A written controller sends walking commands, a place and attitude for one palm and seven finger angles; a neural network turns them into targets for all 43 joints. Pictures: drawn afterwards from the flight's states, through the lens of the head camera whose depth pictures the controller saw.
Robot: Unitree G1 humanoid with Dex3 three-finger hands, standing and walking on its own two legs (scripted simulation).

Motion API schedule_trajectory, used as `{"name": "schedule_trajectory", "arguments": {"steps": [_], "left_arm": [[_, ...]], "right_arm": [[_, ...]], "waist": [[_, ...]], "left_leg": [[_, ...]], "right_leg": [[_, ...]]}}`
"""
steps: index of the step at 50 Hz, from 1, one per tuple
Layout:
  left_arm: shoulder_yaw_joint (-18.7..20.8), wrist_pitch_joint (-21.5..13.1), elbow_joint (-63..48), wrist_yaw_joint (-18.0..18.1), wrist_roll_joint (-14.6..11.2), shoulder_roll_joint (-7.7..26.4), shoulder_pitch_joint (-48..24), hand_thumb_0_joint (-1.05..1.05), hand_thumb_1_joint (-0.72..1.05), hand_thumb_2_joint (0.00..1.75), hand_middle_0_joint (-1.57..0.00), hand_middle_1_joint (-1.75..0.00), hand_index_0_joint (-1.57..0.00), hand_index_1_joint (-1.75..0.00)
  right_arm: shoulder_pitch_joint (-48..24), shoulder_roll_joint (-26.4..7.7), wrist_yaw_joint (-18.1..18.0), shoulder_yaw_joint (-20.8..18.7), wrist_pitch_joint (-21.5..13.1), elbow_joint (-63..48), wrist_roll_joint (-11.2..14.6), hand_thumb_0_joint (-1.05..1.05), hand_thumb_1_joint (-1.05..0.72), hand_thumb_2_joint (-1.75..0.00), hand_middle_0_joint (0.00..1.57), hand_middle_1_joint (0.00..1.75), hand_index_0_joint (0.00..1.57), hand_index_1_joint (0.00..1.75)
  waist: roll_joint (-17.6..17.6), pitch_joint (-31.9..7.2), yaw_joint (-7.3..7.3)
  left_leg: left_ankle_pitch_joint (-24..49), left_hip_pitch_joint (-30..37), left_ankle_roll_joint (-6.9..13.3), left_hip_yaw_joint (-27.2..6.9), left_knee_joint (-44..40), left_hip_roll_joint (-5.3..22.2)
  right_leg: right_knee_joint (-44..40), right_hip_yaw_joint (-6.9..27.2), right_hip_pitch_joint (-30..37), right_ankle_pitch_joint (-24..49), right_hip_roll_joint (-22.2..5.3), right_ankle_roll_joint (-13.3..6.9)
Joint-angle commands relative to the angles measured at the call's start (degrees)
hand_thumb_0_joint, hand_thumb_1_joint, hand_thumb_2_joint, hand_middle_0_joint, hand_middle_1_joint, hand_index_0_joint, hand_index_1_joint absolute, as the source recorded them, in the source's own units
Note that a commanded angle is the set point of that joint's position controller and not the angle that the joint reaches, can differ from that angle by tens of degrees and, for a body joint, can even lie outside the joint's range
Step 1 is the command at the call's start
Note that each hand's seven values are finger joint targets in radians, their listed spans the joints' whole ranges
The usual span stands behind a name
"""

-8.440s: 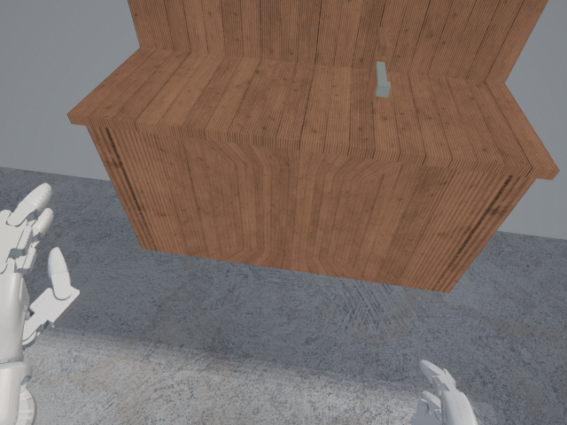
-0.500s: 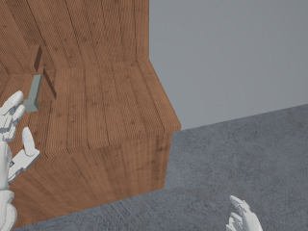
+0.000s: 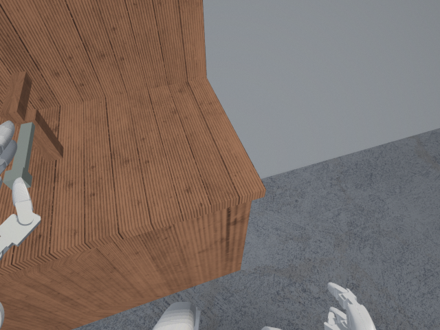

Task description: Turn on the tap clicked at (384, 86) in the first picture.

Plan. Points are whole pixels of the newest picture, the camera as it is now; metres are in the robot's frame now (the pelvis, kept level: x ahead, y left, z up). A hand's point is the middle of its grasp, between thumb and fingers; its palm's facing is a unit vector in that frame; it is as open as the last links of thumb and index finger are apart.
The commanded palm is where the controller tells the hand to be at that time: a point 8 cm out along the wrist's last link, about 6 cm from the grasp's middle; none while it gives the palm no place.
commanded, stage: shuffle to correct the standing spot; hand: left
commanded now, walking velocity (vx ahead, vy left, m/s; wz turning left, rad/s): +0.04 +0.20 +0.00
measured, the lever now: (18, 179) +0.32 +0.38 +0.10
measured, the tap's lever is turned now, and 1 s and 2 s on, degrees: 0 0 0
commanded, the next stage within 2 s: come to a stop and stand still in 0.02 s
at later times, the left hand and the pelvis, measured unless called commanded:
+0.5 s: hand out of the picture +0.25 +0.31 +0.19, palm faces +0.42 -0.84 -0.35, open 7.4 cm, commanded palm +0.19 +0.35 +0.20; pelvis +0.04 +0.07 +0.02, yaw +1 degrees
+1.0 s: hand out of the picture +0.26 +0.34 +0.17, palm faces +0.31 -0.85 -0.43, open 7.4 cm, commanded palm +0.20 +0.37 +0.20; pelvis +0.03 +0.09 +0.02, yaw -1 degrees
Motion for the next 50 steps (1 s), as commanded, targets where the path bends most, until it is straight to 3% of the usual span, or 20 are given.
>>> {"name": "schedule_trajectory", "arguments": {"steps": [1, 4, 6, 7, 9, 10, 12, 13, 15, 23, 30, 31, 32, 33, 34, 36, 40, 43, 46, 50], "left_arm": [[5.5, -2.3, -12.6, 2.0, -0.5, 11.2, -5.2, 0.00, 0.90, 0.90, -0.20, -0.30, -0.20, -0.30], [5.5, -1.0, -13.1, 3.3, -0.1, 11.3, -4.3, 0.00, 0.90, 0.90, -0.20, -0.30, -0.20, -0.30], [5.4, -0.6, -12.5, 3.4, 0.1, 10.8, -5.3, 0.00, 0.90, 0.90, -0.20, -0.30, -0.20, -0.30], [5.0, -0.6, -12.3, 3.3, 0.1, 10.2, -6.5, 0.00, 0.90, 0.90, -0.20, -0.30, -0.20, -0.30], [4.2, -0.3, -11.2, 3.3, 0.0, 8.7, -6.7, 0.00, 0.90, 0.90, -0.20, -0.30, -0.20, -0.30], [3.9, -0.1, -8.8, 2.9, -0.2, 8.1, -6.8, 0.00, 0.90, 0.90, -0.20, -0.30, -0.20, -0.30], [3.7, 0.4, -7.8, 2.3, 0.1, 7.7, -7.6, 0.00, 0.90, 0.90, -0.20, -0.30, -0.20, -0.30], [4.2, -0.2, -10.4, 2.3, 0.2, 8.7, -8.6, 0.00, 0.90, 0.90, -0.20, -0.30, -0.20, -0.30], [2.7, -0.3, -12.8, 2.1, 0.3, 7.6, -7.2, 0.00, 0.90, 0.90, -0.20, -0.30, -0.20, -0.30], [3.0, 2.2, -14.1, 2.3, -0.5, 8.5, -7.4, 0.00, 0.90, 0.90, -0.20, -0.30, -0.20, -0.30], [1.1, 3.9, -10.2, 2.2, -1.0, 7.1, -7.0, 0.00, 0.90, 0.90, -0.20, -0.30, -0.20, -0.30], [35.0, -2.4, -19.8, 0.7, 8.0, 53.6, -62.5, 0.00, 0.90, 0.90, -0.20, -0.30, -0.20, -0.30], [10.7, 0.1, 11.4, -2.2, 2.8, 17.9, -30.3, 0.00, 0.90, 0.90, -0.20, -0.30, -0.20, -0.30], [3.7, 1.9, 9.8, -1.8, -0.2, 7.3, -18.5, 0.00, 0.90, 0.90, -0.20, -0.30, -0.20, -0.30], [1.5, 0.7, 2.3, -2.4, -0.1, 7.6, -19.2, 0.00, 0.90, 0.90, -0.20, -0.30, -0.20, -0.30], [0.5, 0.2, -4.7, -2.2, -0.6, 7.9, -11.5, 0.00, 0.90, 0.90, -0.20, -0.30, -0.20, -0.30], [4.0, -0.2, -9.0, -1.0, -0.9, 11.0, -4.7, 0.00, 0.90, 0.90, -0.20, -0.30, -0.20, -0.30], [9.5, -1.4, -10.8, 0.1, -0.9, 15.4, -5.9, 0.00, 0.90, 0.90, -0.20, -0.30, -0.20, -0.30], [7.9, -2.7, -10.8, 0.1, -0.5, 12.6, -9.0, 0.00, 0.90, 0.90, -0.20, -0.30, -0.20, -0.30], [5.7, -3.2, -12.1, 0.2, 0.4, 10.5, -10.0, 0.00, 0.90, 0.90, -0.20, -0.30, -0.20, -0.30]], "right_arm": [[-4.1, -4.3, -2.2, -1.0, -4.8, -8.8, 0.0, 0.00, -0.90, -0.90, 0.20, 0.30, 0.20, 0.30], [-4.8, -3.3, -3.6, -1.0, -6.2, -8.8, -0.3, 0.00, -0.90, -0.90, 0.20, 0.30, 0.20, 0.30], [-4.3, -3.5, -4.0, -1.2, -6.3, -9.4, 0.1, 0.00, -0.90, -0.90, 0.20, 0.30, 0.20, 0.30], [-3.8, -4.0, -4.1, -1.6, -6.3, -9.5, 0.4, 0.00, -0.90, -0.90, 0.20, 0.30, 0.20, 0.30], [-3.5, -5.9, -4.7, -2.1, -6.7, -9.8, 1.1, 0.00, -0.90, -0.90, 0.20, 0.30, 0.20, 0.30], [-3.5, -6.0, -4.6, -2.0, -6.6, -10.0, 1.6, 0.00, -0.90, -0.90, 0.20, 0.30, 0.20, 0.30], [-4.4, -4.7, -4.3, -1.4, -7.0, -9.9, 1.3, 0.00, -0.90, -0.90, 0.20, 0.30, 0.20, 0.30], [-6.0, -4.2, -4.2, -1.0, -7.5, -9.9, 1.1, 0.00, -0.90, -0.90, 0.20, 0.30, 0.20, 0.30], [-4.7, -4.4, -3.5, -0.8, -8.1, -10.0, 0.6, 0.00, -0.90, -0.90, 0.20, 0.30, 0.20, 0.30], [-5.2, -4.0, -2.9, -0.8, -8.2, -9.6, 0.8, 0.00, -0.90, -0.90, 0.20, 0.30, 0.20, 0.30], [-6.2, -3.9, -3.5, -0.5, -6.9, -9.9, 0.9, 0.00, -0.90, -0.90, 0.20, 0.30, 0.20, 0.30], [1.1, -6.5, -4.0, -3.1, -9.9, -7.4, -2.8, 0.00, -0.90, -0.90, 0.20, 0.30, 0.20, 0.30], [-2.4, -0.5, -3.9, -1.2, -9.9, -4.7, -0.7, 0.00, -0.90, -0.90, 0.20, 0.30, 0.20, 0.30], [-3.7, -4.4, -2.9, -3.3, -9.8, -9.8, 1.4, 0.00, -0.90, -0.90, 0.20, 0.30, 0.20, 0.30], [-2.4, -5.4, -2.4, -3.4, -9.9, -10.6, 1.0, 0.00, -0.90, -0.90, 0.20, 0.30, 0.20, 0.30], [-4.1, -5.0, -0.9, -3.0, -9.9, -11.9, 1.5, 0.00, -0.90, -0.90, 0.20, 0.30, 0.20, 0.30], [-5.4, -4.9, -1.3, -2.4, -9.7, -12.7, 1.1, 0.00, -0.90, -0.90, 0.20, 0.30, 0.20, 0.30], [-6.1, -5.3, -2.9, -2.0, -9.2, -12.1, 0.9, 0.00, -0.90, -0.90, 0.20, 0.30, 0.20, 0.30], [-5.1, -5.7, -3.4, -2.2, -9.8, -12.7, 0.9, 0.00, -0.90, -0.90, 0.20, 0.30, 0.20, 0.30], [-4.3, -5.5, -3.0, -2.1, -11.3, -12.0, 0.9, 0.00, -0.90, -0.90, 0.20, 0.30, 0.20, 0.30]], "waist": [[-7.7, -8.9, -0.20], [-8.6, -9.8, 0.67], [-8.5, -8.7, 0.27], [-7.5, -8.7, -0.11], [0.9, -9.9, -0.26], [4.8, -10.1, -0.26], [9.2, -6.8, -0.35], [10.4, -7.5, 0.04], [8.8, -10.2, 0.09], [6.9, -13.7, 0.06], [0.2, -9.9, -0.05], [-10.4, -1.6, 2.98], [-13.0, -11.4, 1.02], [0.6, -13.0, 2.18], [3.8, -15.3, 1.69], [-0.5, -15.2, 2.60], [-8.3, -10.7, 2.05], [-2.7, -7.4, 1.33], [5.0, -7.4, 1.22], [5.5, -10.7, 1.32]], "left_leg": [[6.3, 9.8, 0.1, 4.7, -18.4, 2.1], [6.1, 18.2, 0.5, 9.2, -32.7, -1.1], [4.8, 18.1, 0.5, 8.5, -38.0, -1.8], [4.8, 18.1, 0.8, 6.3, -40.1, -0.9], [13.4, 18.9, 3.1, -3.4, -46.1, 6.5], [10.1, 14.4, 4.0, -7.0, -50.5, 9.5], [1.0, 8.6, 4.9, -10.0, -55.9, 11.4], [3.8, 11.4, 5.1, -8.3, -54.3, 11.0], [11.5, 14.2, 3.7, -5.6, -50.6, 10.1], [13.8, 17.8, 0.4, 0.6, -48.1, 7.2], [5.9, 17.0, -0.7, 3.7, -46.2, 2.5], [14.3, 11.4, 0.6, 5.7, -38.0, 2.9], [14.9, 17.9, 1.2, 4.9, -40.9, -3.1], [18.6, 25.9, 0.3, 6.3, -42.6, -0.4], [21.1, 25.4, 0.6, 6.8, -42.0, 1.5], [20.6, 23.9, 0.8, 6.5, -42.2, 1.3], [8.7, 21.5, 0.4, 5.7, -43.4, -0.2], [4.1, 21.5, 0.6, 4.3, -47.1, 1.0], [-1.1, 16.4, 2.0, 1.8, -52.0, 3.7], [1.1, 16.0, 2.7, 1.2, -51.3, 4.6]], "right_leg": [[-20.4, 14.4, -4.2, 1.7, -16.3, -3.5], [-18.6, 13.6, -2.0, -5.7, -15.9, -1.8], [-16.4, 13.6, 0.3, -6.9, -14.4, -0.1], [-13.7, 12.9, 0.9, -6.6, -12.9, 0.8], [-2.1, 6.0, 1.8, -0.7, -4.5, 4.2], [1.9, 4.4, 3.9, -4.4, -1.7, 5.2], [4.1, 5.7, 5.1, -8.9, -0.4, 5.0], [1.2, 6.4, 4.9, -6.1, -1.0, 4.7], [-7.1, 6.2, 8.0, 0.5, -0.6, 4.4], [-12.7, 7.5, 11.1, 10.4, 0.3, 4.4], [-19.5, 11.4, 8.1, 8.1, -2.0, 3.5], [-25.0, 16.4, 1.1, 16.5, -4.7, 3.9], [-19.4, 17.1, 5.7, 21.8, -7.1, -0.6], [-15.8, 16.9, 5.6, 25.0, -5.8, -0.2], [-14.6, 15.3, 7.4, 23.3, -4.8, 1.9], [-15.7, 14.2, 9.8, 20.6, -4.4, 4.1], [-20.8, 14.4, 5.0, 4.1, -4.5, 2.7], [-21.5, 13.3, 1.5, -4.4, -3.3, 2.7], [-16.3, 10.4, 7.4, -1.1, -0.9, 3.5], [-13.8, 8.6, 12.1, 4.9, -1.1, 3.6]]}}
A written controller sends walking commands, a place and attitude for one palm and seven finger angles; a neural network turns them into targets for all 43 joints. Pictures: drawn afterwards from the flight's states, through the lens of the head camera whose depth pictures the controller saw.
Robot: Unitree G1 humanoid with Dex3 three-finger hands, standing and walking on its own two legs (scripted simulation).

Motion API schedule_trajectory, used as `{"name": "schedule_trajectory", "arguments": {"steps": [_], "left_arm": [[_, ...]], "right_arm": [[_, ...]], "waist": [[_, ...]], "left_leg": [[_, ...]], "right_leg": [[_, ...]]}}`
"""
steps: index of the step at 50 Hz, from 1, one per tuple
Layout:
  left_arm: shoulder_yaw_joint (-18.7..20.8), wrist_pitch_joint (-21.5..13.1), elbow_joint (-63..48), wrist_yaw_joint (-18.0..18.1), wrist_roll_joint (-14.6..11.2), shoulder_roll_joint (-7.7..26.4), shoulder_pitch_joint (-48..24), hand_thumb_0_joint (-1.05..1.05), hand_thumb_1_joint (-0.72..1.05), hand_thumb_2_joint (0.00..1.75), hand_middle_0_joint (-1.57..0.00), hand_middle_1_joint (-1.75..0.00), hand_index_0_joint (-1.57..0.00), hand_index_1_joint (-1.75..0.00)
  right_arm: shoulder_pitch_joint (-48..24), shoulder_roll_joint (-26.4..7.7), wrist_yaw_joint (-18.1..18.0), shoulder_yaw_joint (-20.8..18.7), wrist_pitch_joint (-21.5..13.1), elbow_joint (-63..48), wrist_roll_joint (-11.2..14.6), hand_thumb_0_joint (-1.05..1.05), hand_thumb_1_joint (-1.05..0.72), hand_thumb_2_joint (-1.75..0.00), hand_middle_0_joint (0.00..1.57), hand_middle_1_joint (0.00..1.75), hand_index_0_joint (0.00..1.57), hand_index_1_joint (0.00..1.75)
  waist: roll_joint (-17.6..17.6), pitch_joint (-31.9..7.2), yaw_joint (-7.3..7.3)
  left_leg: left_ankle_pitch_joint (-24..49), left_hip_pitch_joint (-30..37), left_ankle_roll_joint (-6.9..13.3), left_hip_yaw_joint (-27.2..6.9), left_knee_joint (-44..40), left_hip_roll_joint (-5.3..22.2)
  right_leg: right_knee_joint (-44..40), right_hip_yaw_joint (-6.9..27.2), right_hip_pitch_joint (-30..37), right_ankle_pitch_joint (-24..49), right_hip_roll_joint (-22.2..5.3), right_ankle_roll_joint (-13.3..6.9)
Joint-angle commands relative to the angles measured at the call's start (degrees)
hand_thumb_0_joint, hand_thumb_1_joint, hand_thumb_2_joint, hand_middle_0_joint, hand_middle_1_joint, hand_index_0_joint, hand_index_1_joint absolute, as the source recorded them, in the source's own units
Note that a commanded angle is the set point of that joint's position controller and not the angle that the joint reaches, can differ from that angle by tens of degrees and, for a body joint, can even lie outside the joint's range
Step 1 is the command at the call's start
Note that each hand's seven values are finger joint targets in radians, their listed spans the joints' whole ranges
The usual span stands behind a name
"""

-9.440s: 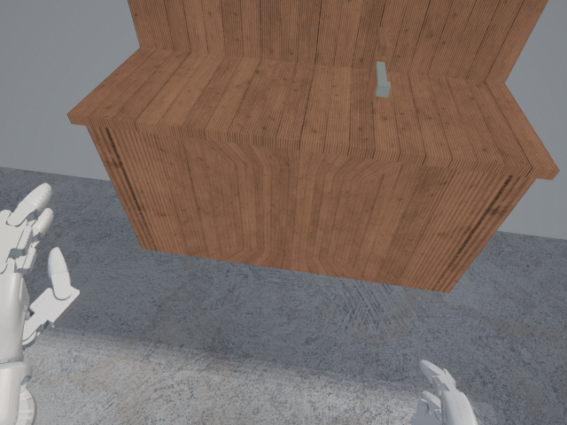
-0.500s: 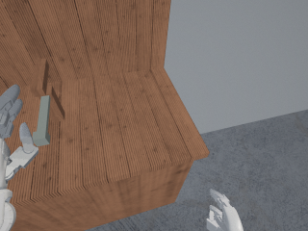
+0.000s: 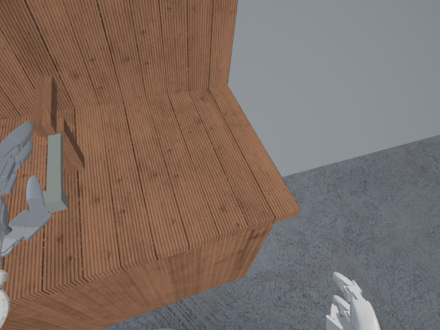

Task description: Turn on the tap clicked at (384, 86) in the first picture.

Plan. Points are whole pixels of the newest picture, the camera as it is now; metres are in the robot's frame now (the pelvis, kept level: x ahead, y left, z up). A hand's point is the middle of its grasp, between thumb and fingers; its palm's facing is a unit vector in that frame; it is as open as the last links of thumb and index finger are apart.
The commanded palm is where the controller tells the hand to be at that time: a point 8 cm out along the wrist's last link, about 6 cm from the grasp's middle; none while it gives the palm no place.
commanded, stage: come to a stop and stand still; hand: left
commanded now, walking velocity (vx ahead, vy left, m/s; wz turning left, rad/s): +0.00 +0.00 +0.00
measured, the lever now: (54, 200) +0.28 +0.29 +0.08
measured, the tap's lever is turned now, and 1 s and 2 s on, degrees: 0 0 0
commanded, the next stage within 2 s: look again from close up in 0.36 s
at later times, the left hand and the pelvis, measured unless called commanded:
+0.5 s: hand (27, 203) +0.23 +0.27 +0.16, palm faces +0.40 -0.84 -0.37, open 7.4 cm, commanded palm +0.17 +0.30 +0.18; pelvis +0.02 +0.02 +0.00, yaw +1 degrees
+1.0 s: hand (40, 206) +0.23 +0.26 +0.16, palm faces +0.38 -0.83 -0.40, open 7.4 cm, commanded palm +0.17 +0.29 +0.18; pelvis +0.01 +0.00 +0.00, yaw +1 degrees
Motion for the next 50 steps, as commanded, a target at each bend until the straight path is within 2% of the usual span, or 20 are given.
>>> {"name": "schedule_trajectory", "arguments": {"steps": [1, 4, 8, 9, 13, 14, 20, 23, 24, 28, 29, 33, 34, 38, 39, 43, 44, 48, 49, 50], "left_arm": [[6.8, -4.8, -15.2, 2.0, -0.1, 7.9, -7.0, 0.00, 0.90, 0.90, -0.20, -0.30, -0.20, -0.30], [4.3, -4.1, -14.0, 1.9, 0.3, 5.5, -5.1, 0.00, 0.90, 0.90, -0.20, -0.30, -0.20, -0.30], [5.8, -3.5, -14.1, 2.3, 0.6, 7.0, -5.1, 0.00, 0.90, 0.90, -0.20, -0.30, -0.20, -0.30], [4.9, -3.5, -12.6, 2.0, 0.4, 5.8, -4.9, 0.00, 0.90, 0.90, -0.20, -0.30, -0.20, -0.30], [7.6, -3.3, -14.6, 2.3, 0.1, 8.3, -5.7, 0.00, 0.90, 0.90, -0.20, -0.30, -0.20, -0.30], [5.7, -3.2, -13.1, 1.9, -0.3, 6.3, -5.0, 0.00, 0.90, 0.90, -0.20, -0.30, -0.20, -0.30], [5.2, -2.9, -16.0, 1.9, -0.4, 6.2, -4.7, 0.00, 0.90, 0.90, -0.20, -0.30, -0.20, -0.30], [6.0, -2.4, -15.1, 2.4, -0.3, 6.9, -4.3, 0.00, 0.90, 0.90, -0.20, -0.30, -0.20, -0.30], [4.4, -2.3, -13.1, 2.1, -0.5, 5.2, -3.9, 0.00, 0.90, 0.90, -0.20, -0.30, -0.20, -0.30], [5.6, -2.3, -14.9, 2.6, -0.2, 6.9, -5.1, 0.00, 0.90, 0.90, -0.20, -0.30, -0.20, -0.30], [4.5, -2.5, -13.6, 2.4, -0.4, 5.6, -4.6, 0.00, 0.90, 0.90, -0.20, -0.30, -0.20, -0.30], [6.6, -2.4, -15.6, 2.9, -0.4, 7.9, -3.1, 0.00, 0.90, 0.90, -0.20, -0.30, -0.20, -0.30], [5.0, -2.4, -13.9, 2.5, -0.6, 6.0, -2.3, 0.00, 0.90, 0.90, -0.20, -0.30, -0.20, -0.30], [6.6, -2.3, -15.1, 2.9, -0.4, 7.8, -2.5, 0.00, 0.90, 0.90, -0.20, -0.30, -0.20, -0.30], [5.2, -2.3, -13.0, 2.5, -0.7, 6.1, -1.8, 0.00, 0.90, 0.90, -0.20, -0.30, -0.20, -0.30], [6.4, -2.0, -13.9, 2.8, -0.5, 7.5, -2.3, 0.00, 0.90, 0.90, -0.20, -0.30, -0.20, -0.30], [5.2, -2.1, -12.9, 2.5, -0.9, 6.1, -2.2, 0.00, 0.90, 0.90, -0.20, -0.30, -0.20, -0.30], [7.3, -2.5, -15.6, 2.7, -0.9, 8.2, -2.7, 0.00, 0.90, 0.90, -0.20, -0.30, -0.20, -0.30], [5.7, -2.7, -14.5, 2.2, -1.2, 6.3, -2.5, 0.00, 0.90, 0.90, -0.20, -0.30, -0.20, -0.30], [6.8, -3.0, -15.7, 2.2, -1.2, 7.3, -2.5, 0.00, 0.90, 0.90, -0.20, -0.30, -0.20, -0.30]], "right_arm": [[-6.2, -6.7, 0.2, -1.4, -4.9, -8.6, 0.1, 0.00, -0.90, -0.90, 0.20, 0.30, 0.20, 0.30], [-5.8, -6.8, 0.9, -1.3, -5.2, -7.1, -0.2, 0.00, -0.90, -0.90, 0.20, 0.30, 0.20, 0.30], [-6.8, -6.3, 1.3, -1.0, -4.6, -6.7, -0.1, 0.00, -0.90, -0.90, 0.20, 0.30, 0.20, 0.30], [-6.2, -6.2, 1.3, -0.9, -4.1, -6.5, -0.5, 0.00, -0.90, -0.90, 0.20, 0.30, 0.20, 0.30], [-7.7, -5.7, 1.1, -0.8, -3.2, -7.1, -0.1, 0.00, -0.90, -0.90, 0.20, 0.30, 0.20, 0.30], [-7.1, -5.6, 1.1, -0.6, -2.7, -7.1, -0.5, 0.00, -0.90, -0.90, 0.20, 0.30, 0.20, 0.30], [-7.2, -5.9, 1.1, -1.1, -2.0, -8.3, -0.1, 0.00, -0.90, -0.90, 0.20, 0.30, 0.20, 0.30], [-8.1, -5.9, 0.9, -0.9, -1.7, -8.4, 0.2, 0.00, -0.90, -0.90, 0.20, 0.30, 0.20, 0.30], [-7.3, -6.1, 0.9, -0.8, -1.3, -8.2, -0.1, 0.00, -0.90, -0.90, 0.20, 0.30, 0.20, 0.30], [-8.1, -6.4, 0.6, -1.2, -1.2, -8.7, 0.3, 0.00, -0.90, -0.90, 0.20, 0.30, 0.20, 0.30], [-7.4, -6.6, 0.7, -1.1, -0.9, -8.3, 0.0, 0.00, -0.90, -0.90, 0.20, 0.30, 0.20, 0.30], [-8.1, -6.4, 0.5, -1.3, -1.1, -8.9, 0.4, 0.00, -0.90, -0.90, 0.20, 0.30, 0.20, 0.30], [-7.3, -6.5, 0.5, -1.2, -0.9, -8.5, 0.0, 0.00, -0.90, -0.90, 0.20, 0.30, 0.20, 0.30], [-7.8, -6.6, 0.4, -1.5, -1.0, -8.5, 0.4, 0.00, -0.90, -0.90, 0.20, 0.30, 0.20, 0.30], [-7.1, -6.6, 0.4, -1.2, -0.8, -8.2, 0.1, 0.00, -0.90, -0.90, 0.20, 0.30, 0.20, 0.30], [-7.8, -6.5, 0.3, -1.5, -0.8, -8.3, 0.5, 0.00, -0.90, -0.90, 0.20, 0.30, 0.20, 0.30], [-7.3, -6.4, 0.3, -1.2, -0.6, -8.2, 0.2, 0.00, -0.90, -0.90, 0.20, 0.30, 0.20, 0.30], [-8.1, -6.2, 0.2, -1.3, -0.7, -9.2, 0.5, 0.00, -0.90, -0.90, 0.20, 0.30, 0.20, 0.30], [-7.1, -6.4, 0.4, -1.2, -0.5, -9.0, 0.1, 0.00, -0.90, -0.90, 0.20, 0.30, 0.20, 0.30], [-7.2, -6.1, 0.5, -1.5, -0.7, -10.0, 0.3, 0.00, -0.90, -0.90, 0.20, 0.30, 0.20, 0.30]], "waist": [[10.2, -11.5, 0.90], [8.2, -11.1, 0.50], [7.9, -11.7, 0.43], [6.5, -11.3, 0.33], [6.6, -12.3, 0.31], [6.6, -12.1, 0.21], [8.7, -13.3, 0.16], [8.5, -12.2, 0.21], [7.4, -11.2, 0.16], [7.9, -11.0, 0.04], [8.0, -11.0, 0.07], [7.6, -12.3, 0.24], [6.9, -12.0, 0.14], [7.5, -12.0, 0.07], [6.6, -11.4, 0.07], [6.2, -11.1, 0.01], [5.5, -10.6, -0.02], [7.1, -10.3, 0.34], [7.6, -10.6, 0.38], [8.2, -10.6, 0.59]], "left_leg": [[-6.7, 2.2, 2.3, -4.3, -7.7, 3.6], [-2.5, 3.4, 1.5, -4.0, -6.6, 2.9], [1.9, 5.3, 0.9, -3.8, -5.9, 2.6], [2.3, 4.6, 1.0, -3.9, -5.9, 2.6], [5.2, 6.3, 0.9, -3.6, -5.1, 2.4], [4.9, 5.5, 1.0, -3.4, -5.2, 2.2], [8.2, 7.2, 0.9, -3.5, -4.8, 2.4], [6.1, 6.7, 0.9, -3.6, -5.5, 2.6], [4.3, 5.1, 1.0, -3.6, -5.9, 2.4], [2.2, 5.0, 0.8, -3.6, -5.9, 2.0], [1.5, 4.1, 0.9, -3.7, -6.3, 1.9], [3.7, 5.7, 1.0, -3.8, -5.2, 2.0], [3.1, 4.9, 1.1, -3.6, -5.2, 1.8], [3.5, 5.7, 1.0, -3.6, -5.0, 1.9], [2.1, 4.6, 1.1, -3.6, -5.4, 1.7], [1.3, 5.2, 1.1, -3.5, -5.1, 1.9], [1.5, 4.8, 1.0, -3.7, -5.7, 1.9], [5.7, 5.2, 0.8, -3.9, -5.3, 3.7], [6.0, 4.1, 0.9, -4.1, -6.0, 3.9], [6.9, 4.0, 1.1, -4.4, -5.5, 4.9]], "right_leg": [[-2.2, -2.0, 4.5, 3.1, 0.3, -2.7], [-3.7, -2.2, 3.4, 5.6, 0.3, -2.5], [-3.8, -2.1, 3.0, 8.1, 0.1, -2.4], [-4.3, -2.5, 3.2, 8.5, 0.2, -2.3], [-4.6, -2.3, 3.8, 10.7, -0.1, -2.3], [-5.1, -2.6, 4.1, 10.7, 0.0, -2.2], [-4.4, -2.6, 4.9, 13.0, -0.2, -2.4], [-4.5, -2.8, 4.3, 11.5, -0.2, -2.2], [-5.3, -3.0, 4.3, 10.8, 0.0, -2.1], [-5.5, -2.3, 4.3, 10.2, -0.4, -2.4], [-5.7, -2.9, 4.7, 9.6, -0.1, -2.3], [-5.3, -2.5, 5.1, 11.3, -0.7, -2.3], [-5.8, -2.7, 4.9, 11.0, -0.5, -2.3], [-5.6, -2.2, 4.6, 11.0, -0.8, -2.4], [-6.1, -2.5, 4.4, 10.0, -0.6, -2.3], [-6.2, -1.7, 3.6, 9.6, -0.9, -2.5], [-6.6, -2.2, 3.3, 9.3, -0.4, -2.2], [-4.6, -2.3, 2.1, 11.2, -0.2, -1.9], [-3.9, -3.2, 2.6, 10.4, 0.4, -1.6], [-2.9, -3.2, 2.6, 10.7, 0.2, -1.6]]}}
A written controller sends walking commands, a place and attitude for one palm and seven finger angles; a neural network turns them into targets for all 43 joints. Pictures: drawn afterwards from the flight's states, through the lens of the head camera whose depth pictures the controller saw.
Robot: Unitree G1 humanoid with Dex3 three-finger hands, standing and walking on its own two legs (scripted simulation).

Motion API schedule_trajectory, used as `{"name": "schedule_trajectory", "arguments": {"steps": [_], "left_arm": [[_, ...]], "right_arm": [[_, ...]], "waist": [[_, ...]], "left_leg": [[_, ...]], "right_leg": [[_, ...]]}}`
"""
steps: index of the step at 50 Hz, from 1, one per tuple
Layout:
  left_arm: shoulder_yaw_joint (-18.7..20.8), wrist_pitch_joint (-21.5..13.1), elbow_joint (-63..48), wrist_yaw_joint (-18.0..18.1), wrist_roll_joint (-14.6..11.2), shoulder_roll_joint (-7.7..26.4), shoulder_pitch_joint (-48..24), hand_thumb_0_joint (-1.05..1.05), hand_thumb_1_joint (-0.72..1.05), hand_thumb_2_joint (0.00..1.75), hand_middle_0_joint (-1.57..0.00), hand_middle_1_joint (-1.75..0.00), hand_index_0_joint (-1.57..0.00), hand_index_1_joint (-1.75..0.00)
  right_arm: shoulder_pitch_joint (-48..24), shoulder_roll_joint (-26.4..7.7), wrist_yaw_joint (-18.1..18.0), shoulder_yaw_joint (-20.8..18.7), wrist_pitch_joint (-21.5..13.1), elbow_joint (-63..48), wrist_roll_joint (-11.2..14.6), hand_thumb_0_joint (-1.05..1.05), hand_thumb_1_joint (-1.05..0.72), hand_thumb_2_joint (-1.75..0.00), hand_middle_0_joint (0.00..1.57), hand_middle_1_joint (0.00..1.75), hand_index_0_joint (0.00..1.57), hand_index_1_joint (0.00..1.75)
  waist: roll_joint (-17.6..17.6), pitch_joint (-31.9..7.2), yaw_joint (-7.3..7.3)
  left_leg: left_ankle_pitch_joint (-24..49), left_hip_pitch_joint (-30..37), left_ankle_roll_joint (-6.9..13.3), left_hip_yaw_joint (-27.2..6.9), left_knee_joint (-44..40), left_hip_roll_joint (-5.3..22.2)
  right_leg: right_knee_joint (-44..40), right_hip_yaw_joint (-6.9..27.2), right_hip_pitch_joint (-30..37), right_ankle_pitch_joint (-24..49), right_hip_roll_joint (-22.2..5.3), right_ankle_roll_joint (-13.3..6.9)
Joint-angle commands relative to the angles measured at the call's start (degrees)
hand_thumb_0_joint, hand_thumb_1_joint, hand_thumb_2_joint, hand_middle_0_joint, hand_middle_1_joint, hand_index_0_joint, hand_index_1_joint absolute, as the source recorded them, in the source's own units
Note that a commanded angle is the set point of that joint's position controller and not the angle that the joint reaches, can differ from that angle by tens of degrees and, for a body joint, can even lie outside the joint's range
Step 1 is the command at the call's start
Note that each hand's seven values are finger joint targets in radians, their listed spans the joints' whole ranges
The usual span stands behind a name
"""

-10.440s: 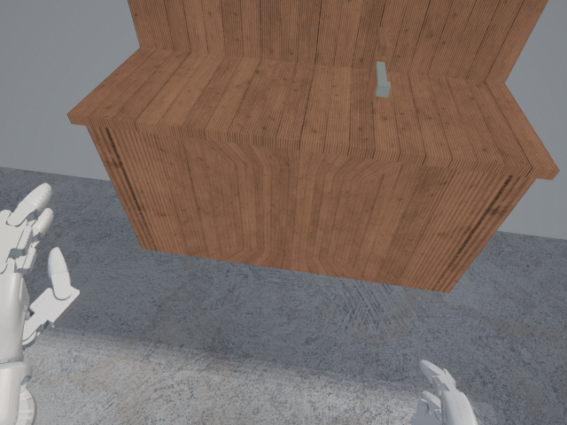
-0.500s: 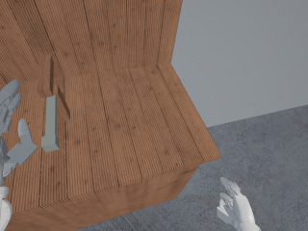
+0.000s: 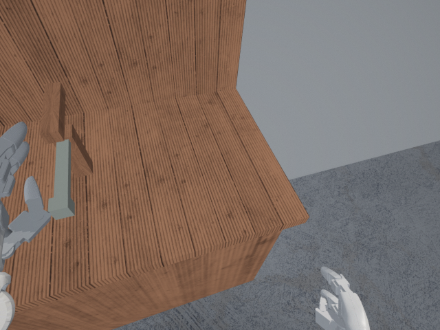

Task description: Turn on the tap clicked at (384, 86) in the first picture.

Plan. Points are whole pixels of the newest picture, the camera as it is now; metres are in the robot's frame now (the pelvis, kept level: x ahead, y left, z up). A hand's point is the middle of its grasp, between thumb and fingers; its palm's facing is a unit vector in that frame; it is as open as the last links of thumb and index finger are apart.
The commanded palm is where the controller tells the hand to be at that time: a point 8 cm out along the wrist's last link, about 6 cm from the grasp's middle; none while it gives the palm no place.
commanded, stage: shuffle to correct the standing spot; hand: left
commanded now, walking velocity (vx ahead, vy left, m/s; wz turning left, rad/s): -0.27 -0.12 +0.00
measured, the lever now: (61, 207) +0.27 +0.28 +0.08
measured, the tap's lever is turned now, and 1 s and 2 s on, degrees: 0 0 0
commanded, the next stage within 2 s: come to a stop and stand still in 0.40 s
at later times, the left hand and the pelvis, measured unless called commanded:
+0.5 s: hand (51, 255) +0.17 +0.21 +0.17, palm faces +0.32 -0.78 -0.53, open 7.4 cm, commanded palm +0.11 +0.25 +0.17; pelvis -0.05 -0.03 -0.02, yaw +0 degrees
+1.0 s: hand (28, 288) +0.14 +0.22 +0.17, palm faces +0.39 -0.83 -0.41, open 7.4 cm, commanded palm +0.08 +0.25 +0.17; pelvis -0.08 -0.03 -0.01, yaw +0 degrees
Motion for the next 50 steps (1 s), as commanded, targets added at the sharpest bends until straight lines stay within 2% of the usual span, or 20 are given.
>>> {"name": "schedule_trajectory", "arguments": {"steps": [1, 8, 16, 18, 21, 23, 26, 27, 28, 29, 30, 32, 36, 38, 40, 41, 42, 46, 49, 50], "left_arm": [[7.0, -4.7, -14.1, 0.6, -0.7, 9.6, -2.5, 0.00, 0.90, 0.90, -0.20, -0.30, -0.20, -0.30], [10.2, -5.7, -16.7, 0.2, -0.9, 11.5, 0.9, 0.00, 0.90, 0.90, -0.20, -0.30, -0.20, -0.30], [12.0, -9.4, -17.4, -0.3, -1.2, 13.0, 0.5, 0.00, 0.90, 0.90, -0.20, -0.30, -0.20, -0.30], [13.4, -9.8, -17.0, 0.1, -1.1, 13.7, 2.5, 0.00, 0.90, 0.90, -0.20, -0.30, -0.20, -0.30], [13.6, -11.4, -16.6, -0.8, -1.3, 13.0, 1.9, 0.00, 0.90, 0.90, -0.20, -0.30, -0.20, -0.30], [13.9, -11.3, -15.9, -1.1, -1.3, 12.9, 1.2, 0.00, 0.90, 0.90, -0.20, -0.30, -0.20, -0.30], [13.3, -11.2, -16.7, -1.6, -1.3, 11.7, 0.8, 0.00, 0.90, 0.90, -0.20, -0.30, -0.20, -0.30], [13.0, -10.2, -16.3, -1.6, -1.3, 11.8, 2.0, 0.00, 0.90, 0.90, -0.20, -0.30, -0.20, -0.30], [12.9, -8.9, -16.5, -1.3, -1.0, 12.4, 2.6, 0.00, 0.90, 0.90, -0.20, -0.30, -0.20, -0.30], [12.1, -7.6, -15.9, -0.9, -1.5, 13.2, 3.7, 0.00, 0.90, 0.90, -0.20, -0.30, -0.20, -0.30], [11.8, -5.5, -16.9, 0.0, -2.4, 12.8, 3.0, 0.00, 0.90, 0.90, -0.20, -0.30, -0.20, -0.30], [10.8, -3.0, -16.2, 1.4, -2.1, 12.0, 2.7, 0.00, 0.90, 0.90, -0.20, -0.30, -0.20, -0.30], [11.4, -3.4, -15.2, 3.8, -0.8, 12.5, 1.2, 0.00, 0.90, 0.90, -0.20, -0.30, -0.20, -0.30], [10.0, -4.2, -15.6, 4.1, -0.4, 11.6, -0.4, 0.00, 0.90, 0.90, -0.20, -0.30, -0.20, -0.30], [8.9, -4.8, -17.5, 3.5, 0.1, 11.7, -3.5, 0.00, 0.90, 0.90, -0.20, -0.30, -0.20, -0.30], [8.6, -4.4, -14.0, 2.9, 0.5, 11.1, -1.3, 0.00, 0.90, 0.90, -0.20, -0.30, -0.20, -0.30], [7.5, -4.1, -14.8, 2.4, 0.9, 10.2, -2.1, 0.00, 0.90, 0.90, -0.20, -0.30, -0.20, -0.30], [6.0, -3.4, -14.3, 1.2, 0.7, 8.3, -0.4, 0.00, 0.90, 0.90, -0.20, -0.30, -0.20, -0.30], [6.5, -3.3, -12.2, 0.8, 0.3, 9.4, -2.3, 0.00, 0.90, 0.90, -0.20, -0.30, -0.20, -0.30], [6.6, -2.7, -10.8, 0.9, 0.2, 9.2, -2.1, 0.00, 0.90, 0.90, -0.20, -0.30, -0.20, -0.30]], "right_arm": [[-4.5, -7.6, -0.4, -3.0, -3.3, -10.2, 0.2, 0.00, -0.90, -0.90, 0.20, 0.30, 0.20, 0.30], [-4.2, -7.5, 0.0, -3.5, -3.8, -11.1, 0.1, 0.00, -0.90, -0.90, 0.20, 0.30, 0.20, 0.30], [-1.5, -6.6, -0.9, -5.0, -5.3, -9.0, -1.2, 0.00, -0.90, -0.90, 0.20, 0.30, 0.20, 0.30], [-3.0, -6.7, -1.4, -4.8, -5.5, -8.7, -1.2, 0.00, -0.90, -0.90, 0.20, 0.30, 0.20, 0.30], [-3.8, -7.5, -1.7, -4.7, -6.4, -8.8, -1.8, 0.00, -0.90, -0.90, 0.20, 0.30, 0.20, 0.30], [-3.7, -7.2, -1.4, -4.4, -6.8, -8.0, -2.2, 0.00, -0.90, -0.90, 0.20, 0.30, 0.20, 0.30], [-1.0, -8.4, 0.1, -6.0, -7.2, -7.9, -2.1, 0.00, -0.90, -0.90, 0.20, 0.30, 0.20, 0.30], [-0.9, -8.4, 0.7, -5.7, -6.9, -8.5, -1.3, 0.00, -0.90, -0.90, 0.20, 0.30, 0.20, 0.30], [-0.3, -7.8, 1.0, -5.4, -6.1, -9.2, -0.2, 0.00, -0.90, -0.90, 0.20, 0.30, 0.20, 0.30], [0.0, -7.4, 0.8, -5.3, -5.5, -10.3, 0.3, 0.00, -0.90, -0.90, 0.20, 0.30, 0.20, 0.30], [-1.1, -7.4, 0.6, -5.1, -5.4, -10.4, 0.6, 0.00, -0.90, -0.90, 0.20, 0.30, 0.20, 0.30], [-3.0, -5.6, 0.4, -2.7, -4.4, -8.2, 0.2, 0.00, -0.90, -0.90, 0.20, 0.30, 0.20, 0.30], [-3.0, -6.0, -1.0, -2.3, -5.1, -6.0, -0.4, 0.00, -0.90, -0.90, 0.20, 0.30, 0.20, 0.30], [-3.1, -7.4, -1.8, -3.4, -6.6, -5.9, -0.3, 0.00, -0.90, -0.90, 0.20, 0.30, 0.20, 0.30], [-2.9, -9.6, -1.4, -4.5, -6.7, -6.8, -0.1, 0.00, -0.90, -0.90, 0.20, 0.30, 0.20, 0.30], [-3.1, -7.3, -0.8, -3.6, -6.2, -6.2, -0.3, 0.00, -0.90, -0.90, 0.20, 0.30, 0.20, 0.30], [-3.6, -7.2, -0.3, -3.5, -5.9, -6.4, -0.7, 0.00, -0.90, -0.90, 0.20, 0.30, 0.20, 0.30], [-0.6, -8.8, 1.6, -4.4, -5.1, -7.5, 0.5, 0.00, -0.90, -0.90, 0.20, 0.30, 0.20, 0.30], [-1.1, -8.4, 1.5, -3.4, -4.0, -7.4, 0.7, 0.00, -0.90, -0.90, 0.20, 0.30, 0.20, 0.30], [-1.1, -8.4, 1.3, -3.8, -3.9, -7.6, 1.1, 0.00, -0.90, -0.90, 0.20, 0.30, 0.20, 0.30]], "waist": [[6.7, -11.1, 0.25], [7.7, -12.2, 0.41], [-3.5, -13.3, -1.20], [0.3, -12.3, -1.05], [11.2, -11.9, -0.96], [14.6, -11.1, -0.85], [15.3, -13.3, 0.11], [13.0, -13.7, 0.37], [4.7, -14.2, 0.09], [-10.5, -12.2, 0.41], [-13.6, -10.1, 1.00], [-6.5, -8.8, -1.80], [-8.1, -10.6, -1.39], [-1.1, -8.5, -1.34], [9.1, -9.6, 0.22], [16.7, -8.6, -0.77], [18.0, -6.4, -1.22], [9.4, -8.7, -1.11], [8.4, -8.2, -2.01], [4.8, -8.7, -1.80]], "left_leg": [[8.3, 4.1, 1.2, -3.1, -4.7, 5.6], [8.6, 0.3, 1.9, -3.9, -1.2, 8.3], [-1.2, 3.4, -0.4, -0.4, 8.5, 0.2], [1.3, 4.8, 0.6, -2.9, 4.4, 2.8], [-0.5, -6.3, 5.5, -13.4, -6.3, 14.5], [0.6, -8.0, 8.4, -16.2, -8.9, 18.7], [7.5, -3.7, 6.1, -10.7, 1.5, 15.5], [-2.0, -5.8, 4.1, -8.4, 5.6, 12.1], [-14.5, -7.7, 1.3, -2.3, 13.8, 5.7], [-21.0, -11.9, -1.8, 2.6, 29.5, -3.0], [-19.7, -11.8, -2.1, -1.5, 42.0, -4.2], [-14.5, -12.3, -2.2, -4.6, 44.3, -1.7], [-11.5, -0.6, 0.6, -0.2, 7.2, -3.0], [-2.1, 7.6, 1.7, 0.3, -7.7, -0.9], [10.9, 8.8, 5.2, -11.2, -10.0, 9.7], [11.6, 6.5, 5.2, -15.8, -11.1, 11.4], [9.0, 2.5, 5.3, -16.2, -11.9, 11.9], [15.9, 4.8, 4.6, -10.7, -2.4, 9.2], [4.6, -0.5, 2.7, -9.4, -1.6, 6.4], [-4.1, -2.8, 2.2, -8.0, -3.4, 4.9]], "right_leg": [[1.0, -1.8, 0.6, 10.4, 0.3, -2.6], [5.0, -1.6, -1.4, 10.6, -0.1, -3.3], [-1.2, 5.7, -11.3, 12.8, -7.8, -8.7], [0.4, 4.6, -13.6, 8.5, -5.8, -8.0], [14.5, -2.5, -6.5, -2.4, 1.4, -3.8], [21.2, -1.2, -6.8, -14.9, 2.4, -3.5], [9.9, -0.5, -3.0, -8.2, 0.3, -4.7], [4.7, -0.8, 0.4, -2.8, -0.8, -4.9], [0.5, 1.8, 0.6, -2.6, -4.2, -6.5], [-7.2, 16.4, -5.3, -13.1, -11.9, -11.2], [-13.2, 25.0, -12.3, -21.5, -20.0, -16.1], [-7.2, 18.8, -12.1, -18.1, -17.3, -15.8], [-3.1, 9.1, -6.4, -10.3, -11.6, -10.6], [1.8, 5.2, -6.4, -6.2, -6.8, -7.8], [12.5, -1.0, -5.9, -5.7, -0.1, -4.2], [16.7, -2.7, -8.3, -13.1, 0.1, -3.5], [19.5, -1.9, -7.6, -12.8, 0.4, -3.6], [3.1, -4.2, -2.4, -3.9, 1.1, -4.4], [-3.4, -3.3, 4.1, 4.2, -0.2, -5.1], [-1.0, -1.4, 5.3, 2.4, -0.8, -5.6]]}}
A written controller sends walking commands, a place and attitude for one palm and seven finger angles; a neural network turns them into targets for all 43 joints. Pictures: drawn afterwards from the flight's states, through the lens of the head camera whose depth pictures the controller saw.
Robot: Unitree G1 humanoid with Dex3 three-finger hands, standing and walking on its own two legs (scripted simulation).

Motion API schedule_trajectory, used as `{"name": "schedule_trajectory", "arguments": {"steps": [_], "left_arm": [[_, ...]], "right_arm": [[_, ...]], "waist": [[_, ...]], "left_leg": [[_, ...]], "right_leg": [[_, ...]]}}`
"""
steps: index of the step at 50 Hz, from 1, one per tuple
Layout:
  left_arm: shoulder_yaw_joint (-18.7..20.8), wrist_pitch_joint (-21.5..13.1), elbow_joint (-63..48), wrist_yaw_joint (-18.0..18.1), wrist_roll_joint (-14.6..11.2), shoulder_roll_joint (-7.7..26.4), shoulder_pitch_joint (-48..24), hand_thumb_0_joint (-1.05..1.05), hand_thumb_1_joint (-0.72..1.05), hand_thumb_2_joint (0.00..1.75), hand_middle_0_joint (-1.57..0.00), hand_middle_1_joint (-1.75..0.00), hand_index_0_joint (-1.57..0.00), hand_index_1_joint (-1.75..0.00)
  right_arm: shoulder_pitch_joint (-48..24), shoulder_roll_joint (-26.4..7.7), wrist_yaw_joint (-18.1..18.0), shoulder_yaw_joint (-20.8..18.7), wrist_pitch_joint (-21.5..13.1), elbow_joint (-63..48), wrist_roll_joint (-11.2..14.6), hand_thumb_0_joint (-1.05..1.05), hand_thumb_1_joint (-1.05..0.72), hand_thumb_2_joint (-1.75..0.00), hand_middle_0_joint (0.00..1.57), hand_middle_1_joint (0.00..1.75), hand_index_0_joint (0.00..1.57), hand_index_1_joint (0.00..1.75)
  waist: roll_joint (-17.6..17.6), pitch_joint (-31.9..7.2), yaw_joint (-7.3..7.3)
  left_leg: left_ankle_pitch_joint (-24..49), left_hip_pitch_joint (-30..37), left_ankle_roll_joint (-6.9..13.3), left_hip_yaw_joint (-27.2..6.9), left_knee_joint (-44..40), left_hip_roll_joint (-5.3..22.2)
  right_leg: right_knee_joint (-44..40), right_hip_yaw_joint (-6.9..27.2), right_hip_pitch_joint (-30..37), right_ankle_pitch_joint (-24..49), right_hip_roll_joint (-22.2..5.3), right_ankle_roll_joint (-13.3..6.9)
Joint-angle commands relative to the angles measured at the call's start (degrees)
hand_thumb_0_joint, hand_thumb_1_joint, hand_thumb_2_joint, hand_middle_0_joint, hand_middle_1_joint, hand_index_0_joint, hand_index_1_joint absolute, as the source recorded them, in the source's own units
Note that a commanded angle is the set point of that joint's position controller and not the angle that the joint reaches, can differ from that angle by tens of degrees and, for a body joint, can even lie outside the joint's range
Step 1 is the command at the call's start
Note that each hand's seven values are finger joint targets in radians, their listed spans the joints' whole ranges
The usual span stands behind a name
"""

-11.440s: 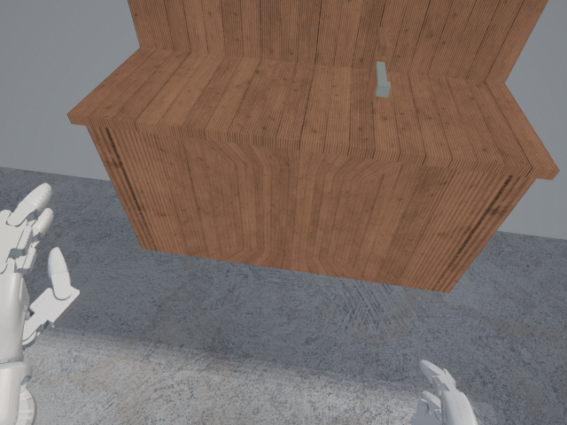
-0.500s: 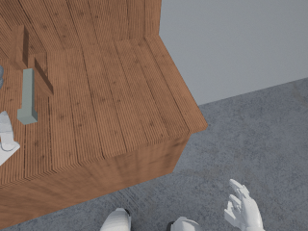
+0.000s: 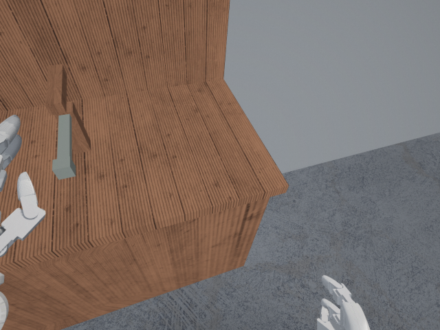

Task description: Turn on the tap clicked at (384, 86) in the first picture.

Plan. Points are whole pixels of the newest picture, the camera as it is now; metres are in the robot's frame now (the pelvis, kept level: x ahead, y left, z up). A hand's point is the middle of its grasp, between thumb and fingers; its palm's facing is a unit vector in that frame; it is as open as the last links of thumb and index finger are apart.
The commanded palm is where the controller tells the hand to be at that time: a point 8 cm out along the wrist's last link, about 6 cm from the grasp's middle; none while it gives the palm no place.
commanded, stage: come to a stop and stand still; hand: left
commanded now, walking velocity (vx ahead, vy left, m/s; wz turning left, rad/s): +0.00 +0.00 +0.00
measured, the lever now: (64, 168) +0.35 +0.31 +0.09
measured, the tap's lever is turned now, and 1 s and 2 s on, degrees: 0 0 0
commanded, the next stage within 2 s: look again from close up in 0.88 s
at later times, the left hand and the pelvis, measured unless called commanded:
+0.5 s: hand (43, 217) +0.22 +0.25 +0.16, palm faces +0.33 -0.86 -0.39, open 7.4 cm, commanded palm +0.17 +0.28 +0.18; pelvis -0.01 +0.01 +0.01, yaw -2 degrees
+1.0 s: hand (34, 200) +0.24 +0.27 +0.16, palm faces +0.37 -0.86 -0.36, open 7.4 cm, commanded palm +0.18 +0.30 +0.18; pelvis +0.02 +0.02 +0.01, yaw -1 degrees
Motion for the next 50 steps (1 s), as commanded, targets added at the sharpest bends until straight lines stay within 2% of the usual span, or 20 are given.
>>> {"name": "schedule_trajectory", "arguments": {"steps": [1, 2, 5, 6, 7, 8, 9, 10, 11, 12, 15, 17, 18, 20, 23, 28, 30, 43, 48, 50], "left_arm": [[4.5, -2.0, -7.6, 0.5, -1.1, 7.5, -1.4, 0.00, 0.90, 0.90, -0.20, -0.30, -0.20, -0.30], [4.8, -1.9, -8.1, 0.7, -1.3, 8.0, -1.6, 0.00, 0.90, 0.90, -0.20, -0.30, -0.20, -0.30], [4.1, -2.0, -9.7, 1.2, -1.0, 8.3, -4.7, 0.00, 0.90, 0.90, -0.20, -0.30, -0.20, -0.30], [35.5, -8.1, -20.2, 0.5, 6.8, 52.3, -60.0, 0.00, 0.90, 0.90, -0.20, -0.30, -0.20, -0.30], [13.6, -5.7, 11.5, -2.2, 1.6, 18.7, -27.9, 0.00, 0.90, 0.90, -0.20, -0.30, -0.20, -0.30], [5.0, -3.7, 10.3, -2.2, -1.5, 6.2, -19.6, 0.00, 0.90, 0.90, -0.20, -0.30, -0.20, -0.30], [2.3, -4.7, 2.3, -2.4, -1.0, 7.5, -22.1, 0.00, 0.90, 0.90, -0.20, -0.30, -0.20, -0.30], [1.6, -4.6, 1.1, -2.1, -1.2, 7.3, -17.0, 0.00, 0.90, 0.90, -0.20, -0.30, -0.20, -0.30], [-1.0, -4.5, -1.3, -1.9, -1.2, 4.8, -13.6, 0.00, 0.90, 0.90, -0.20, -0.30, -0.20, -0.30], [-1.2, -4.3, -2.8, -1.6, -1.1, 5.1, -10.6, 0.00, 0.90, 0.90, -0.20, -0.30, -0.20, -0.30], [3.2, -3.8, -3.9, -0.6, -1.2, 8.4, -5.7, 0.00, 0.90, 0.90, -0.20, -0.30, -0.20, -0.30], [6.7, -3.9, -3.4, -0.4, -1.5, 10.5, -5.3, 0.00, 0.90, 0.90, -0.20, -0.30, -0.20, -0.30], [9.5, -4.1, -5.5, -0.1, -1.5, 13.5, -7.0, 0.00, 0.90, 0.90, -0.20, -0.30, -0.20, -0.30], [7.9, -4.6, -5.0, -0.3, -1.7, 10.9, -8.1, 0.00, 0.90, 0.90, -0.20, -0.30, -0.20, -0.30], [7.4, -5.1, -7.9, -0.5, -1.4, 11.1, -11.5, 0.00, 0.90, 0.90, -0.20, -0.30, -0.20, -0.30], [1.8, -4.5, -7.2, -0.6, -0.6, 6.3, -11.0, 0.00, 0.90, 0.90, -0.20, -0.30, -0.20, -0.30], [1.3, -4.0, -5.9, -0.3, -0.2, 5.7, -10.4, 0.00, 0.90, 0.90, -0.20, -0.30, -0.20, -0.30], [5.1, -3.6, -10.2, 0.2, -1.1, 8.7, -6.0, 0.00, 0.90, 0.90, -0.20, -0.30, -0.20, -0.30], [4.3, -3.1, -9.4, 0.3, -1.2, 7.9, -5.5, 0.00, 0.90, 0.90, -0.20, -0.30, -0.20, -0.30], [3.2, -2.8, -8.0, 0.2, -1.3, 6.7, -5.3, 0.00, 0.90, 0.90, -0.20, -0.30, -0.20, -0.30]], "right_arm": [[-3.5, -9.2, -0.8, -3.2, -1.5, -8.4, 0.8, 0.00, -0.90, -0.90, 0.20, 0.30, 0.20, 0.30], [-3.9, -8.9, -1.1, -3.1, -1.3, -8.7, 0.8, 0.00, -0.90, -0.90, 0.20, 0.30, 0.20, 0.30], [-5.5, -8.2, -1.9, -2.0, -1.1, -8.5, 0.4, 0.00, -0.90, -0.90, 0.20, 0.30, 0.20, 0.30], [0.2, -8.8, -2.7, -1.4, -4.8, -5.3, -3.5, 0.00, -0.90, -0.90, 0.20, 0.30, 0.20, 0.30], [-3.2, -3.4, -2.7, 0.9, -4.6, -3.5, -1.5, 0.00, -0.90, -0.90, 0.20, 0.30, 0.20, 0.30], [-4.7, -6.3, -1.8, -1.5, -4.5, -7.9, 0.7, 0.00, -0.90, -0.90, 0.20, 0.30, 0.20, 0.30], [-3.7, -8.0, -1.5, -1.7, -4.8, -8.2, 0.2, 0.00, -0.90, -0.90, 0.20, 0.30, 0.20, 0.30], [-4.6, -8.0, -0.8, -1.6, -4.7, -8.0, 0.3, 0.00, -0.90, -0.90, 0.20, 0.30, 0.20, 0.30], [-5.5, -7.6, -0.2, -1.3, -4.5, -8.6, 0.5, 0.00, -0.90, -0.90, 0.20, 0.30, 0.20, 0.30], [-6.1, -7.6, 0.1, -1.1, -4.4, -9.0, 0.3, 0.00, -0.90, -0.90, 0.20, 0.30, 0.20, 0.30], [-7.2, -8.0, -0.2, -0.9, -3.4, -9.5, 0.0, 0.00, -0.90, -0.90, 0.20, 0.30, 0.20, 0.30], [-7.3, -8.0, -1.2, -0.7, -2.8, -9.8, -0.3, 0.00, -0.90, -0.90, 0.20, 0.30, 0.20, 0.30], [-8.0, -8.2, -1.6, -0.7, -2.4, -9.6, -0.2, 0.00, -0.90, -0.90, 0.20, 0.30, 0.20, 0.30], [-7.8, -7.8, -2.2, -0.5, -2.3, -10.3, -0.3, 0.00, -0.90, -0.90, 0.20, 0.30, 0.20, 0.30], [-8.2, -7.6, -2.5, -0.3, -3.1, -10.3, -0.2, 0.00, -0.90, -0.90, 0.20, 0.30, 0.20, 0.30], [-7.4, -7.8, -2.1, -0.5, -4.2, -9.1, -0.2, 0.00, -0.90, -0.90, 0.20, 0.30, 0.20, 0.30], [-6.6, -8.2, -2.0, -0.8, -4.0, -8.8, -0.4, 0.00, -0.90, -0.90, 0.20, 0.30, 0.20, 0.30], [-7.8, -7.8, -1.9, -1.0, -2.2, -9.4, -0.2, 0.00, -0.90, -0.90, 0.20, 0.30, 0.20, 0.30], [-7.6, -7.9, -2.0, -1.1, -1.5, -9.4, -0.1, 0.00, -0.90, -0.90, 0.20, 0.30, 0.20, 0.30], [-7.1, -8.0, -2.0, -1.2, -1.3, -9.5, -0.1, 0.00, -0.90, -0.90, 0.20, 0.30, 0.20, 0.30]], "waist": [[1.6, -7.0, -0.35], [2.1, -6.4, -0.42], [4.5, -5.1, -0.18], [-4.3, 0.5, 3.63], [-6.2, -11.9, 1.57], [6.3, -14.1, 1.95], [9.5, -14.8, 1.85], [10.2, -14.0, 2.30], [8.1, -13.0, 2.63], [4.8, -11.6, 2.88], [-2.6, -9.4, 2.89], [-4.4, -7.9, 2.58], [-1.3, -7.6, 2.33], [2.6, -7.5, 2.12], [6.1, -8.1, 2.15], [6.3, -8.7, 1.92], [3.6, -8.8, 1.86], [5.4, -12.1, 1.57], [5.7, -11.5, 1.41], [3.9, -11.0, 1.41]], "left_leg": [[-3.9, -4.0, 0.7, -5.6, -8.3, 4.7], [-6.2, -3.2, 0.8, -5.3, -8.3, 3.9], [-6.8, -2.4, 1.6, -6.4, -11.0, 4.8], [6.9, -8.1, 0.1, -1.1, -3.3, 4.0], [7.8, -0.5, -0.3, -1.6, -5.2, -0.6], [12.4, 7.2, -1.2, -0.3, -8.1, 0.8], [13.4, 6.7, -1.2, 0.1, -7.1, 2.5], [12.3, 5.6, -0.8, -0.4, -7.7, 3.2], [10.0, 3.9, -0.6, -0.7, -8.4, 3.0], [7.0, 1.9, -0.5, -0.9, -9.1, 2.7], [2.1, -0.2, -0.6, -1.5, -10.6, 2.6], [-1.2, -0.9, -0.5, -1.5, -11.2, 2.1], [-1.3, -0.2, -0.5, -1.7, -12.2, 2.2], [-2.4, -1.4, 0.0, -2.3, -13.7, 3.0], [-2.3, -0.9, 0.2, -2.1, -14.5, 3.6], [0.8, 1.4, -0.3, -1.5, -14.0, 3.4], [2.2, 0.5, -0.5, -2.2, -13.9, 3.4], [18.0, 4.0, -1.8, -1.6, -10.9, 3.5], [18.3, 4.0, -2.2, -1.8, -11.1, 3.9], [16.4, 3.1, -2.1, -1.9, -11.3, 3.9]], "right_leg": [[-5.2, 6.0, 5.1, -2.3, -3.5, -2.6], [-6.5, 7.9, 2.4, -6.2, -4.4, -3.0], [-7.0, 7.3, 0.6, -9.1, -3.6, -2.0], [-9.7, 9.5, -3.0, 4.4, -3.8, -0.4], [-6.1, 9.3, 2.4, 9.9, -7.2, -4.1], [-2.0, 11.9, 3.5, 15.1, -5.7, -4.7], [-2.2, 10.6, 4.2, 13.7, -5.4, -2.9], [-2.7, 9.6, 5.1, 11.5, -5.5, -1.8], [-3.4, 9.2, 5.8, 9.2, -5.1, -1.2], [-4.7, 8.9, 6.1, 6.1, -4.8, -0.9], [-7.1, 7.6, 4.8, -0.1, -3.9, -1.0], [-9.4, 8.5, 2.5, -5.7, -3.8, -1.0], [-9.1, 8.0, 1.8, -6.0, -3.4, -1.1], [-7.6, 7.0, 3.3, -4.8, -2.9, -1.0], [-5.9, 5.5, 4.8, -1.3, -2.1, -0.6], [-6.0, 4.7, 4.7, 1.9, -1.9, -0.4], [-5.9, 4.7, 5.9, 3.2, -1.7, -0.4], [-3.6, 2.8, 8.8, 15.1, -2.2, -0.4], [-3.5, 2.6, 8.6, 14.9, -2.2, -0.3], [-4.0, 2.8, 9.1, 14.7, -2.5, -0.3]]}}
